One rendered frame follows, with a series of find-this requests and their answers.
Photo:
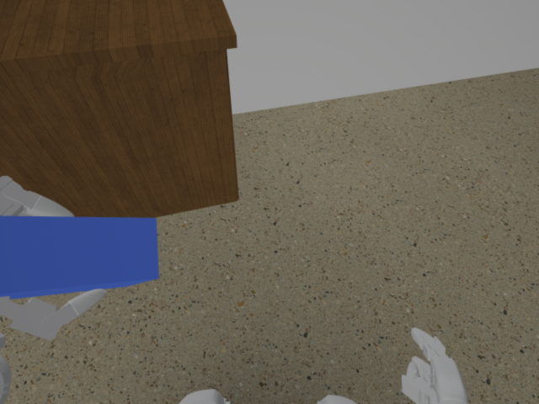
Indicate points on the robot left hand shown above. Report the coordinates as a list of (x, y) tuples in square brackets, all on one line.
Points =
[(37, 317)]

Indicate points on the sponge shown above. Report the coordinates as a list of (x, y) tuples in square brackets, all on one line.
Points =
[(51, 255)]

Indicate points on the robot right hand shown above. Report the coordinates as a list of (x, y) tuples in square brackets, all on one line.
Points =
[(439, 381)]

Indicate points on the table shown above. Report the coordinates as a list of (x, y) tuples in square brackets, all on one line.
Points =
[(118, 108)]

